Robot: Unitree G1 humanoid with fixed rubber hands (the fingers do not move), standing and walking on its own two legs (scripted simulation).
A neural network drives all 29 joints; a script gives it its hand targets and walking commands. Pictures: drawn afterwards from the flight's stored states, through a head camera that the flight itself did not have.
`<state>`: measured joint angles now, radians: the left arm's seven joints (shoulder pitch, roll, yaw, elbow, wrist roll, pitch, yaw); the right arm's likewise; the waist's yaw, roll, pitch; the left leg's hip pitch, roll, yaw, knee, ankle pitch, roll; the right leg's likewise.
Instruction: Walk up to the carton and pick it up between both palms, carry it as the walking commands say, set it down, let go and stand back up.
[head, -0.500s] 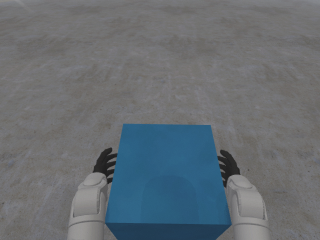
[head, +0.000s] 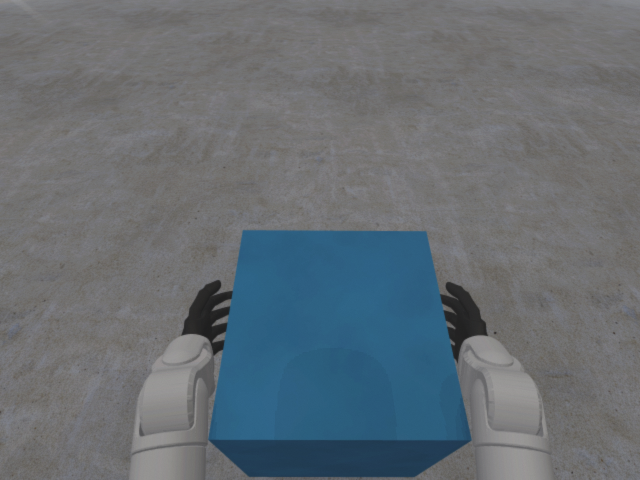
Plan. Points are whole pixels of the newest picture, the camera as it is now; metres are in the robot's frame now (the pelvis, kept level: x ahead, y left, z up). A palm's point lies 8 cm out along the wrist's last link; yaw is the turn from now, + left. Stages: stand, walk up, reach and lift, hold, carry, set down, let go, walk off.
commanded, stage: carry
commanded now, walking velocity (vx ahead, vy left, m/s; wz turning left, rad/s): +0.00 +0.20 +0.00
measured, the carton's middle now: (333, 360) +0.29 +0.00 +0.00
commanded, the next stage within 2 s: none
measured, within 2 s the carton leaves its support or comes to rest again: neither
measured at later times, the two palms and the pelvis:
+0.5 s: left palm (149, 375) +0.22 +0.20 +0.10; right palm (462, 401) +0.20 -0.13 +0.09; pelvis -0.02 +0.05 +0.00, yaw -5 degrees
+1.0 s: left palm (39, 403) +0.20 +0.31 +0.08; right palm (353, 417) +0.18 -0.02 +0.08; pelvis -0.03 +0.15 +0.00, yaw -5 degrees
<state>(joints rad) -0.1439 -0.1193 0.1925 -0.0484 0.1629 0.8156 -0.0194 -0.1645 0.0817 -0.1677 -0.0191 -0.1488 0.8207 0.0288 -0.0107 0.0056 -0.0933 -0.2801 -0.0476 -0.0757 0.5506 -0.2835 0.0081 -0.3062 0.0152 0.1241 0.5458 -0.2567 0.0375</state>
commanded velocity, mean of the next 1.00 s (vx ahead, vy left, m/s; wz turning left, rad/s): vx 0.00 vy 0.20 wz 0.00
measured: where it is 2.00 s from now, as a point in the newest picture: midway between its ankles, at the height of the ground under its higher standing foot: outside the picture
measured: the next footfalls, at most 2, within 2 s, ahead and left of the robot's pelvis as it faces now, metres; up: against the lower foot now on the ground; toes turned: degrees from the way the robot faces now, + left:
right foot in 0.54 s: -0.01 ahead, -0.06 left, +0.00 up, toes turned -13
left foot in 0.86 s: +0.04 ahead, +0.26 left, +0.00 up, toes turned +2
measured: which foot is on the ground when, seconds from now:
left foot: down 0.00-0.54, up 0.56-0.84, down 0.86-1.00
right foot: down 0.00-0.32, up 0.34-0.52, down 0.54-0.86, up 0.88-1.00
